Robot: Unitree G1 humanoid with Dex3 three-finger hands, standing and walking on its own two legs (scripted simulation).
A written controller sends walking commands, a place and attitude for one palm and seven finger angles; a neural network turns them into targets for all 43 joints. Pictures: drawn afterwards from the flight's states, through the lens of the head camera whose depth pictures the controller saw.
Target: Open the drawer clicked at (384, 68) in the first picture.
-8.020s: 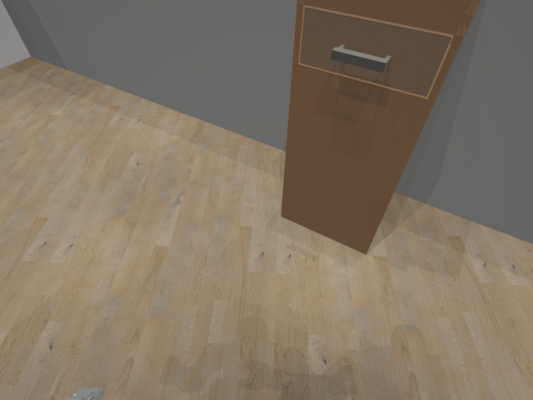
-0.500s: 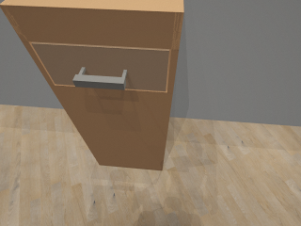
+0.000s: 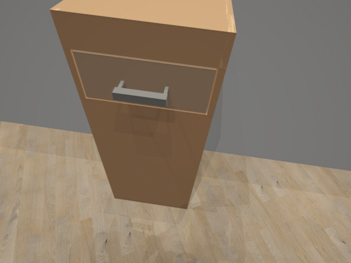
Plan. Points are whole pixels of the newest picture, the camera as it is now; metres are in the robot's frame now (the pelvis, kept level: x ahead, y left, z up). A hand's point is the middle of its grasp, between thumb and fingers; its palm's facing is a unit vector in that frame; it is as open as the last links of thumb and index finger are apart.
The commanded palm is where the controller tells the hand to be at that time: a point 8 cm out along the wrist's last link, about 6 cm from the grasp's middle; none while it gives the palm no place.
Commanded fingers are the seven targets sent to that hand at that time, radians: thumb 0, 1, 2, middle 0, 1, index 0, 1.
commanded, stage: come to a stop and stand still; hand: left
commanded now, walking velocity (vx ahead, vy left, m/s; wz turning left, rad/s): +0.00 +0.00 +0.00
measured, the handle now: (142, 91) +0.53 +0.14 +0.09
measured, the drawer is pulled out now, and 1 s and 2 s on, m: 0.00 0.00 0.00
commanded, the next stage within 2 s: look again from close up in 0.38 s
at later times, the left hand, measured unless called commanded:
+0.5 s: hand out of the picture -0.05 +0.16 -0.17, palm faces +0.01 -0.99 -0.15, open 7.4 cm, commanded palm none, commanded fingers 0.00 0.90 0.90 -0.20 -0.30 -0.20 -0.30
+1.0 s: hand out of the picture +0.01 +0.17 -0.17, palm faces +0.00 -0.98 -0.21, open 7.4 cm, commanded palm none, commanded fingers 0.00 0.90 0.90 -0.20 -0.30 -0.20 -0.30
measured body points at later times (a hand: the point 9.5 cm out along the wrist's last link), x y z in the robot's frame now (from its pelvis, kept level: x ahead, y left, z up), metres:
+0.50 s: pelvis -0.02 +0.01 +0.00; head -0.01 +0.01 +0.45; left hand -0.05 +0.22 -0.16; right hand -0.03 -0.20 -0.16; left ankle +0.00 +0.10 -0.74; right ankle -0.01 -0.13 -0.74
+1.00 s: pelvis -0.02 -0.01 +0.00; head -0.04 -0.01 +0.45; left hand +0.01 +0.22 -0.15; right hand +0.01 -0.24 -0.15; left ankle +0.00 +0.10 -0.74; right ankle -0.01 -0.13 -0.74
